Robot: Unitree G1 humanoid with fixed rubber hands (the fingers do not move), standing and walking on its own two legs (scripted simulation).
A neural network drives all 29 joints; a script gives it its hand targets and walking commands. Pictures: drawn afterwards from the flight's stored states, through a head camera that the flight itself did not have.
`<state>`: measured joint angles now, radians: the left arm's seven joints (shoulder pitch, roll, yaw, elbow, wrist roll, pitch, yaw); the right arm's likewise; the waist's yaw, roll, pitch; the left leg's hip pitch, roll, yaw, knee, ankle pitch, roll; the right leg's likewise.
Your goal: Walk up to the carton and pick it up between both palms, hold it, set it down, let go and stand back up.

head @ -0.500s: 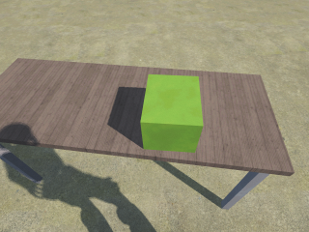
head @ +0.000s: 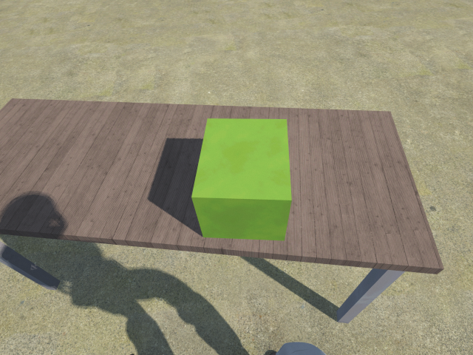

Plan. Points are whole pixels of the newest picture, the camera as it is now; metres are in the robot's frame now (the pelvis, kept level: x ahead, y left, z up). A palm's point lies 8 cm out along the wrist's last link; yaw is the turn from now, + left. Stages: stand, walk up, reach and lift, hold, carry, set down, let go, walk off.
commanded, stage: walk up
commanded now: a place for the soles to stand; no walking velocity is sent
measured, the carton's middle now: (245, 178) +0.48 -0.02 -0.04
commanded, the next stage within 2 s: reach and lift in 1.38 s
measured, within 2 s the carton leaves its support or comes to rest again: neither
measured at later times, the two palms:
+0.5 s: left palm out of the picture +0.04 +0.27 -0.13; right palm out of the picture -0.01 -0.23 -0.13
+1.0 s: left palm out of the picture +0.08 +0.27 -0.13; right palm out of the picture +0.03 -0.23 -0.13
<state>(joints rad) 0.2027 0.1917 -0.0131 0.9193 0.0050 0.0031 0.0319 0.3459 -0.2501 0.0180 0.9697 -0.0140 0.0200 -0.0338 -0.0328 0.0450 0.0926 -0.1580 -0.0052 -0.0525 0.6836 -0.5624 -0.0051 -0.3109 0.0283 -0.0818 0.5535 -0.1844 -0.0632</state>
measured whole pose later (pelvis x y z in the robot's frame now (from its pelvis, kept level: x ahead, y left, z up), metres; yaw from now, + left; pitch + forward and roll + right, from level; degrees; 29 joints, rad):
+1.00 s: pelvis +0.02 +0.03 +0.01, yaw -5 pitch -2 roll +1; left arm 0.23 0.23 -0.05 1.03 0.01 -0.01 0.03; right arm 0.23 -0.25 0.03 1.04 0.00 0.01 -0.03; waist 0.01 -0.01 0.06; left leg -0.13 -0.02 0.08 0.48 -0.33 0.03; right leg -0.32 0.02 0.03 0.52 -0.17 -0.02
